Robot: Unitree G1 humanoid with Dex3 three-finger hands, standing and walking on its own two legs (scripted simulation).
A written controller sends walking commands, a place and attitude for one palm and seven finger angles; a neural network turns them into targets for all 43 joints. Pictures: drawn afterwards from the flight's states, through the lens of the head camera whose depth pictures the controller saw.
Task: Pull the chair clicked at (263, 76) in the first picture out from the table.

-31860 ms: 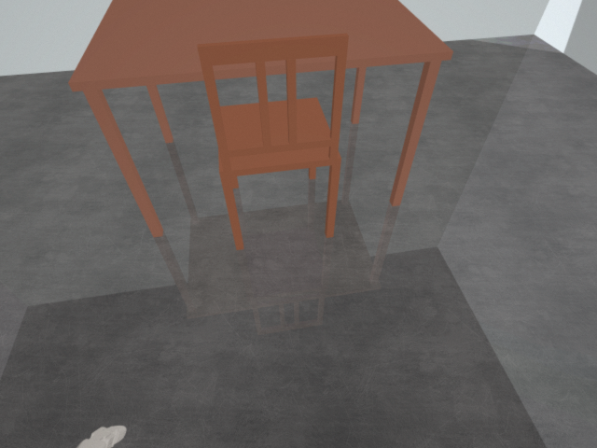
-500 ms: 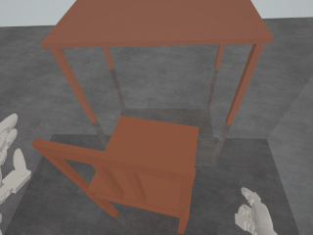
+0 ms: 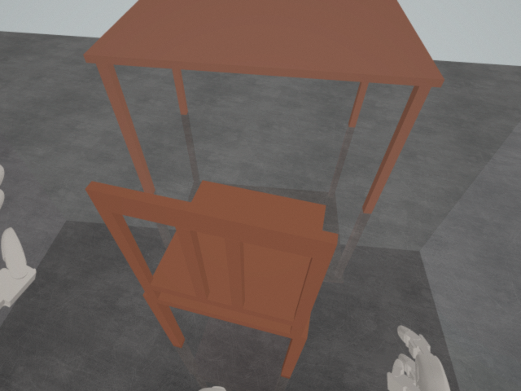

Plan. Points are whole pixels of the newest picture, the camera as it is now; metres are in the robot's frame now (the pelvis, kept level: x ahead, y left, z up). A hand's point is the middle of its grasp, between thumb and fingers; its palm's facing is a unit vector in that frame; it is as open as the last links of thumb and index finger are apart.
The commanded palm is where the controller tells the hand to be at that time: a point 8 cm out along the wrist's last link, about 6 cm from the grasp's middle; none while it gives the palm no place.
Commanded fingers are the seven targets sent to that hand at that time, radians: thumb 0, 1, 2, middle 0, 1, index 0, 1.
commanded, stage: step back with the hand held close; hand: left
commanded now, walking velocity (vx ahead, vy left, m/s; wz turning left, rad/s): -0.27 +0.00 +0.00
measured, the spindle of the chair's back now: (195, 265) +0.36 +0.16 -0.10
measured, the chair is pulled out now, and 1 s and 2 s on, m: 0.60 0.60 0.60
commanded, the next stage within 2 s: stop stepping back and stand still in 0.64 s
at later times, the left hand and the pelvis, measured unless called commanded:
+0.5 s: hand out of the picture +0.15 +0.28 +0.17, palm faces +0.48 -0.77 -0.42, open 7.4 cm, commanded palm +0.08 +0.31 +0.19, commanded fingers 0.00 0.90 0.90 -0.20 -0.30 -0.20 -0.30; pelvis -0.05 +0.00 +0.00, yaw +1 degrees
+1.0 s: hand out of the picture +0.09 +0.25 +0.15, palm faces +0.36 -0.82 -0.44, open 7.4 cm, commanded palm +0.03 +0.28 +0.19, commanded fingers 0.00 0.90 0.90 -0.20 -0.30 -0.20 -0.30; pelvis -0.12 -0.01 +0.01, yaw -2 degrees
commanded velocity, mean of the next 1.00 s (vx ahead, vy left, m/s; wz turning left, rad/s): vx -0.25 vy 0.00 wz -0.03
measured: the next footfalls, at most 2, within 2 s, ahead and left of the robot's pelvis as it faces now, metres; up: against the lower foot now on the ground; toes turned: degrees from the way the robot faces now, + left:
right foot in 0.64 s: -0.09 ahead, -0.16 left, +0.00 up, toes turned -3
left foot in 0.90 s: -0.08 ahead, +0.10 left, +0.00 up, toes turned -2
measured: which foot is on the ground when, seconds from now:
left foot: down 0.00-0.70, up 0.72-0.88, down 0.90-1.00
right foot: down 0.00-0.38, up 0.40-0.62, down 0.64-1.00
